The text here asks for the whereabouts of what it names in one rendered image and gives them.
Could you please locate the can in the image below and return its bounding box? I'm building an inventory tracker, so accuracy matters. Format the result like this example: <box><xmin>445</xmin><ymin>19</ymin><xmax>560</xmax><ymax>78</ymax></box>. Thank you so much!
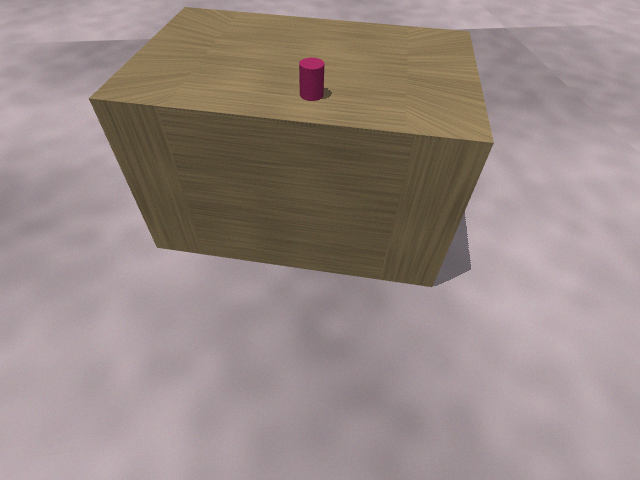
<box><xmin>299</xmin><ymin>58</ymin><xmax>324</xmax><ymax>101</ymax></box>

